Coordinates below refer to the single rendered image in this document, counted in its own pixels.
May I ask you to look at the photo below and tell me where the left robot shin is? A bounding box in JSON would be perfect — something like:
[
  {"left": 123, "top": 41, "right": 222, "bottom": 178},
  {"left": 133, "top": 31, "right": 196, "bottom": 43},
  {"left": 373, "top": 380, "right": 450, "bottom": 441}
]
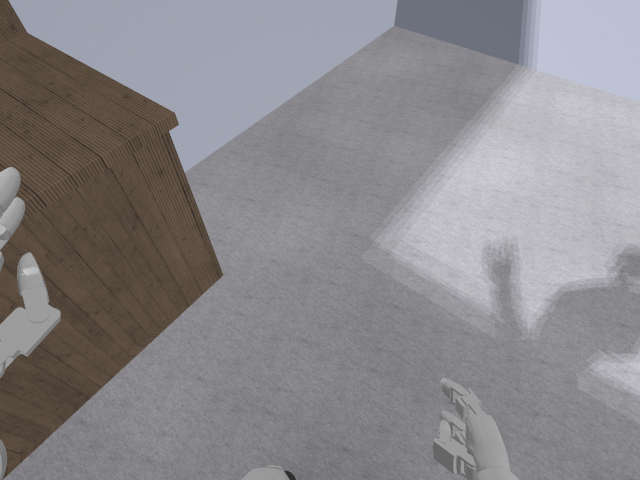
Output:
[{"left": 265, "top": 465, "right": 289, "bottom": 479}]

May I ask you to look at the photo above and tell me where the robot right hand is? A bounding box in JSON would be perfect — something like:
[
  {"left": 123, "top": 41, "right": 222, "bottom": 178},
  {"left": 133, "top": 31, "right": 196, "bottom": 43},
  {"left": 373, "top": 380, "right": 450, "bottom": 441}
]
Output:
[{"left": 433, "top": 378, "right": 511, "bottom": 480}]

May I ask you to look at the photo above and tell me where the robot left hand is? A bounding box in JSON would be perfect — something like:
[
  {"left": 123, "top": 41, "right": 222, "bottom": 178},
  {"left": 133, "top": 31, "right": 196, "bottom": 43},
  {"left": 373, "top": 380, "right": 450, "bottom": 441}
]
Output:
[{"left": 0, "top": 167, "right": 61, "bottom": 378}]

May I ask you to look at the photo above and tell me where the counter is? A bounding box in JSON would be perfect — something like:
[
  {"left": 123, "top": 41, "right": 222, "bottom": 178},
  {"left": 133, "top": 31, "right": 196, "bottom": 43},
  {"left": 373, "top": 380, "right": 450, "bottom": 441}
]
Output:
[{"left": 0, "top": 0, "right": 223, "bottom": 480}]

